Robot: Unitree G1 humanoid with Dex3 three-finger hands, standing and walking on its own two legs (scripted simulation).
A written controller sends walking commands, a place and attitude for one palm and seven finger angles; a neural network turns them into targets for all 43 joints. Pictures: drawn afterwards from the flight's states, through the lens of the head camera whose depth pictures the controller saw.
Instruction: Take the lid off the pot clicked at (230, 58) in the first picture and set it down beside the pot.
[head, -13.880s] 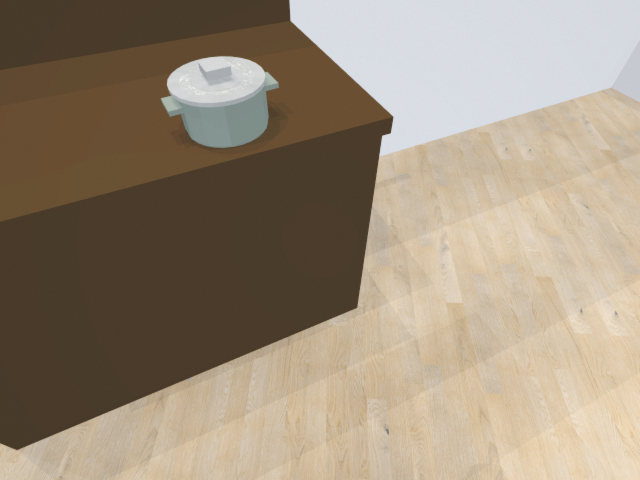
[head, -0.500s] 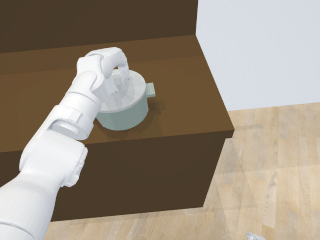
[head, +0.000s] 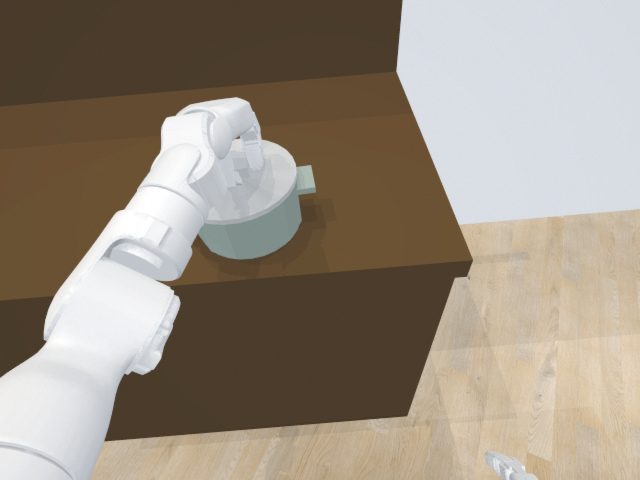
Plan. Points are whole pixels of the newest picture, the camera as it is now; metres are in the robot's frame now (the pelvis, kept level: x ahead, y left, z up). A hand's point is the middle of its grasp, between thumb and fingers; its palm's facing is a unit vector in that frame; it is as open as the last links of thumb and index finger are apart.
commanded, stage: close the fingers and squeeze the knob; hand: left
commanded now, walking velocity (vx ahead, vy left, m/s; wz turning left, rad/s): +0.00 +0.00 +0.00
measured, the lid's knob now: (230, 165) +0.49 +0.13 +0.15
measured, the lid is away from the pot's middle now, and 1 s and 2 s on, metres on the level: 0.01 0.01 0.02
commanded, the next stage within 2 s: lift the lid straight up in 0.26 s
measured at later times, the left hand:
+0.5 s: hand (225, 163) +0.46 +0.12 +0.17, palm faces -0.34 -0.10 -0.94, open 6.0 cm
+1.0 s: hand (223, 130) +0.47 +0.12 +0.22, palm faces -0.28 -0.08 -0.96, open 5.7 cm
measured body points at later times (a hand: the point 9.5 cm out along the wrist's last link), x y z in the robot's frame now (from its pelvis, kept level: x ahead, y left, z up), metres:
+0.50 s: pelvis +0.00 +0.00 +0.00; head +0.02 -0.03 +0.45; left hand +0.47 +0.13 +0.23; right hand +0.11 -0.25 -0.14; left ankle -0.04 +0.12 -0.74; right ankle +0.00 -0.15 -0.74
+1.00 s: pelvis +0.00 +0.00 +0.00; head +0.02 -0.04 +0.45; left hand +0.48 +0.12 +0.27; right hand +0.12 -0.25 -0.14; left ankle -0.04 +0.12 -0.74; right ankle +0.00 -0.15 -0.74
